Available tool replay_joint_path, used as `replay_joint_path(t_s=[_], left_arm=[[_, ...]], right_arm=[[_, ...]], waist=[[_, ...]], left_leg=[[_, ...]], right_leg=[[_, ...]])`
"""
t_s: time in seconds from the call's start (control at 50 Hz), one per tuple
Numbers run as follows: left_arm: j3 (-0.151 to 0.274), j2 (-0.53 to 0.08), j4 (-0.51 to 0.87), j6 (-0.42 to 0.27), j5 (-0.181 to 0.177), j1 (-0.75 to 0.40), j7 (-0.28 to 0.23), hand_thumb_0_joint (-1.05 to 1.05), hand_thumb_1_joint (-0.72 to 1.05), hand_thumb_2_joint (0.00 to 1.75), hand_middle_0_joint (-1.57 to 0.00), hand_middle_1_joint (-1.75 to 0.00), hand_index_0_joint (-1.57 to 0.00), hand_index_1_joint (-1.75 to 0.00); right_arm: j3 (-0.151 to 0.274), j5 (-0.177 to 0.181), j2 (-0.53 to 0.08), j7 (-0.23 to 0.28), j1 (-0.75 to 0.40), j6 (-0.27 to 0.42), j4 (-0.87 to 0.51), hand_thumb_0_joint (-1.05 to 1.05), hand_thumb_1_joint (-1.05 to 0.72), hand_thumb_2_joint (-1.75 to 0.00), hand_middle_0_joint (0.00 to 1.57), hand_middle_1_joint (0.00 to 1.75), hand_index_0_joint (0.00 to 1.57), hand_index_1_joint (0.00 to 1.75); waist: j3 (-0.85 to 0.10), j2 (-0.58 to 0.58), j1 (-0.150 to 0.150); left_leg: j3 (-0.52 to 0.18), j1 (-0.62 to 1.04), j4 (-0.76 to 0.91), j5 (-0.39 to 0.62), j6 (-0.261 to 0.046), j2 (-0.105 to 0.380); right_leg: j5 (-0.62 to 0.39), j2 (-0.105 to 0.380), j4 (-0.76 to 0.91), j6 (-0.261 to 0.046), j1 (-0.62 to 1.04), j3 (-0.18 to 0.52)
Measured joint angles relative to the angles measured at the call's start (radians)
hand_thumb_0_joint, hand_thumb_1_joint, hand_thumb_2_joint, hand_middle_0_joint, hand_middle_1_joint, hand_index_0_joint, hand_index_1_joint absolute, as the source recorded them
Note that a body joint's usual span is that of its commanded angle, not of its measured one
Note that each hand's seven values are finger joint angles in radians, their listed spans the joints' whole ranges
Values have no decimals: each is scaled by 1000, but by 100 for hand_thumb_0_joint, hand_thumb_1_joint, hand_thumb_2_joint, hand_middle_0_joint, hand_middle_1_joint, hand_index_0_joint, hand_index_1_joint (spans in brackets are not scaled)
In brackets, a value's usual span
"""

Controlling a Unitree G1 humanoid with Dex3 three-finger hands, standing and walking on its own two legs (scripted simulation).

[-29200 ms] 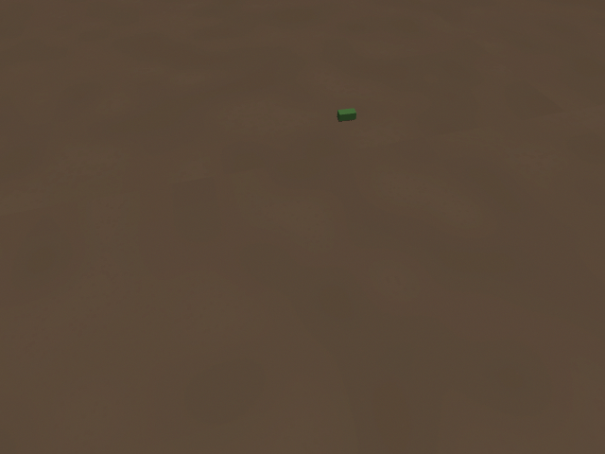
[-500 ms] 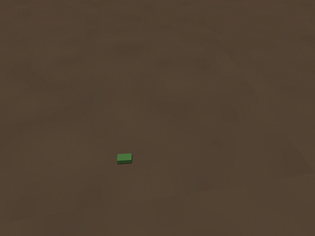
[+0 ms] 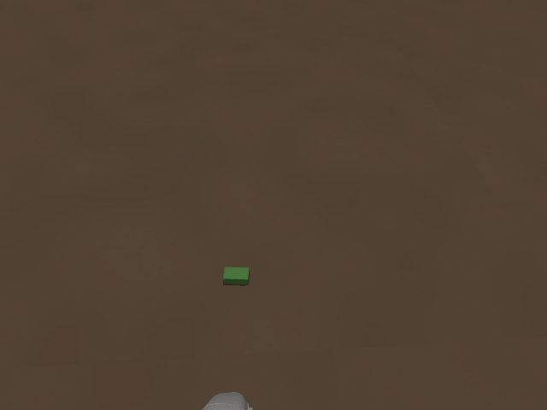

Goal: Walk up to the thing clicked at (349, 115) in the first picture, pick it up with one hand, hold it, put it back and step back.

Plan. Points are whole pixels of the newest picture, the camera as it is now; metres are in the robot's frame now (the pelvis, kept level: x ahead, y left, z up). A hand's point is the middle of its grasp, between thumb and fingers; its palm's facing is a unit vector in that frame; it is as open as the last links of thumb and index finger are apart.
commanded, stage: walk up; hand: left
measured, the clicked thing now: (236, 275) +0.69 +0.21 -0.76
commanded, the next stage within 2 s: none
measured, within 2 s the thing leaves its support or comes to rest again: neither
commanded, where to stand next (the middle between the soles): +0.29 -0.02 m, yaw -1 degrees
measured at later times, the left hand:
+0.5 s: hand (135, 331) +0.25 +0.29 -0.15, palm faces -0.12 -0.93 -0.35, open 7.4 cm
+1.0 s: hand (181, 268) +0.40 +0.25 -0.18, palm faces -0.03 -0.94 -0.33, open 7.4 cm
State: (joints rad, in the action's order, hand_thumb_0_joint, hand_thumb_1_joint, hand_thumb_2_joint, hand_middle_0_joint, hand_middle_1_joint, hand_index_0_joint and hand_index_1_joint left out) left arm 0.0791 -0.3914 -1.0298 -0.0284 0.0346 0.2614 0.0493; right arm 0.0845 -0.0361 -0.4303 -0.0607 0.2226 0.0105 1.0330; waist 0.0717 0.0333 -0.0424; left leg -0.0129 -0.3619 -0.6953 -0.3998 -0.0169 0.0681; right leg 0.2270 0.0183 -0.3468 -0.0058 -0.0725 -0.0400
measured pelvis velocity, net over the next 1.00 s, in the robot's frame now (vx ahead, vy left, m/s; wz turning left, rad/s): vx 0.30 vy -0.01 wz -0.03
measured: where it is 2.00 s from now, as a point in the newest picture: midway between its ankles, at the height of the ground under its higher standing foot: (292, 394)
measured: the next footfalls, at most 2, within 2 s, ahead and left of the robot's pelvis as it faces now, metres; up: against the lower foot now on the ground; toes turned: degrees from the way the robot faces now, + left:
left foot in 0.06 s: +0.13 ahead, +0.14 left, +0.00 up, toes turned +3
right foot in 0.54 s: +0.34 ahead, -0.12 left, +0.00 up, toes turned -5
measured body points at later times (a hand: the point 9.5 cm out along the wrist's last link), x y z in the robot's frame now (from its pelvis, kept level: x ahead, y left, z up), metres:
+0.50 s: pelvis +0.17 +0.02 -0.01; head +0.20 +0.02 +0.44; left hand +0.26 +0.34 -0.13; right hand +0.17 -0.30 -0.12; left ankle +0.09 +0.14 -0.74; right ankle +0.29 -0.13 -0.72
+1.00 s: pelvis +0.30 -0.01 -0.03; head +0.35 +0.01 +0.42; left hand +0.41 +0.30 -0.16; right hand +0.37 -0.33 -0.13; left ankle +0.39 +0.10 -0.74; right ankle +0.29 -0.12 -0.73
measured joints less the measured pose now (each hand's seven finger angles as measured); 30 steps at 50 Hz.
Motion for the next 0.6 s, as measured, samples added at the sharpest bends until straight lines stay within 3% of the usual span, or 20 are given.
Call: replay_joint_path(t_s=[0.04, 0.08, 0.12, 0.16, 0.2, 0.36, 0.46, 0.54, 0.58, 0.6], left_arm=[[3, -21, 1, 16, 1, 26, 5, 0, 90, 90, -21, -30, -21, -30], [6, -43, 7, 31, 1, 42, 4, 1, 90, 90, -21, -30, -21, -30], [5, -53, 9, 44, -5, 43, -6, 1, 90, 90, -21, -30, -20, -30], [-3, -53, 14, 47, -15, 38, -7, 1, 90, 90, -20, -30, -20, -30], [-9, -54, 24, 37, -23, 32, -2, 1, 90, 90, -20, -30, -20, -30], [-12, -52, 65, 32, -19, 32, 23, 1, 90, 90, -21, -30, -20, -30], [-14, -42, 89, 38, -15, 0, 31, 1, 90, 90, -20, -30, -20, -30], [-16, -26, 124, 19, -15, -42, 26, 1, 90, 90, -20, -30, -20, -30], [-11, 0, 138, 3, -14, -74, 17, 1, 90, 90, -20, -30, -20, -30], [-12, 6, 157, -5, -15, -83, 16, 1, 90, 90, -20, -30, -20, -30]], right_arm=[[10, 2, 0, -3, 14, 11, -21, 1, -90, -90, 21, 30, 20, 30], [21, -2, 5, 3, 32, 34, -41, 1, -90, -90, 21, 30, 20, 30], [20, -10, 21, 16, 44, 47, -56, 0, -90, -90, 21, 30, 20, 30], [9, -2, 38, 19, 58, 44, -58, 0, -90, -90, 21, 30, 21, 30], [-4, 4, 54, 21, 76, 41, -61, 0, -90, -90, 21, 30, 21, 30], [-21, 20, 70, 28, 134, 68, -106, 1, -90, -90, 21, 30, 21, 30], [-22, 24, 54, 33, 151, 74, -146, 1, -90, -90, 21, 30, 21, 30], [-27, 27, 35, 42, 156, 56, -172, 1, -90, -90, 21, 30, 21, 30], [-27, 34, 24, 50, 137, 42, -172, 1, -90, -90, 21, 30, 21, 30], [-31, 38, 28, 53, 129, 36, -176, 1, -90, -90, 21, 30, 21, 30]], waist=[[-5, -10, 5], [-4, -40, 14], [1, -72, 25], [2, -82, 44], [4, -91, 51], [9, -94, 58], [27, -75, 65], [39, -48, 72], [61, 2, 73], [70, 8, 73]], left_leg=[[18, 23, 82, 87, 6, 8], [35, 46, 109, 191, 13, -13], [57, 42, 53, 148, 5, -34], [58, 71, 68, 124, -11, -42], [61, 118, 122, 130, -18, -46], [94, 285, 289, 128, -13, -62], [109, 346, 301, 71, 5, -62], [110, 347, 197, -38, 28, -43], [90, 299, 32, -84, 11, 9], [59, 252, -86, -89, -4, 6]], right_leg=[[53, 11, -60, 9, -6, -2], [174, 37, -218, -18, -54, 15], [258, 7, -474, -41, -159, 99], [245, -33, -637, -52, -246, 122], [187, -44, -699, -48, -314, 120], [-8, 13, -548, 6, -430, 126], [-54, 48, -369, -6, -414, 84], [-83, 33, -229, -33, -336, 27], [-69, -7, -250, -22, -315, -1], [-40, -11, -275, -23, -312, -10]])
